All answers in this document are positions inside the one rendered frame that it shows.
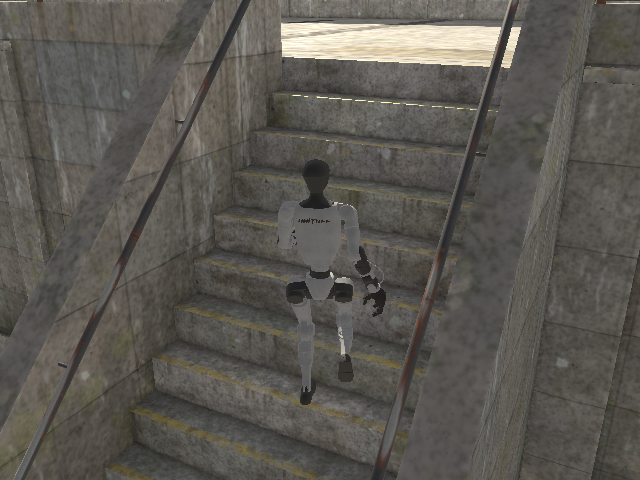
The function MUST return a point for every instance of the right robot upper arm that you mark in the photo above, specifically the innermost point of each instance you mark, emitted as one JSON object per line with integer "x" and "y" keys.
{"x": 352, "y": 233}

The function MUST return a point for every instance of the left robot forearm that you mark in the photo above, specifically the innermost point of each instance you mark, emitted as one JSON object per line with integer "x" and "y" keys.
{"x": 292, "y": 234}

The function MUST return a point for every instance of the robot right hand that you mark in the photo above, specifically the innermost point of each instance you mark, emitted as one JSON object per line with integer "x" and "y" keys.
{"x": 379, "y": 297}

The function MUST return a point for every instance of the robot left shin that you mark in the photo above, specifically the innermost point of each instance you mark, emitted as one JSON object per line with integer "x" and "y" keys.
{"x": 305, "y": 355}

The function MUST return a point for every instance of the right robot forearm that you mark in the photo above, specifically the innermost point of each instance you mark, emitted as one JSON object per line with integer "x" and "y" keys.
{"x": 366, "y": 273}

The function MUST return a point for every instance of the left robot upper arm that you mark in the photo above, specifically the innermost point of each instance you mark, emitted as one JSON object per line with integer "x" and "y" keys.
{"x": 285, "y": 222}

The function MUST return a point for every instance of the robot shin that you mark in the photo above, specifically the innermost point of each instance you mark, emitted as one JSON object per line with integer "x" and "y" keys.
{"x": 345, "y": 331}
{"x": 305, "y": 355}

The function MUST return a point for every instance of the robot right shin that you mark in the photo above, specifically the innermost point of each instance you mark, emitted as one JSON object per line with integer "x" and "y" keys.
{"x": 345, "y": 331}

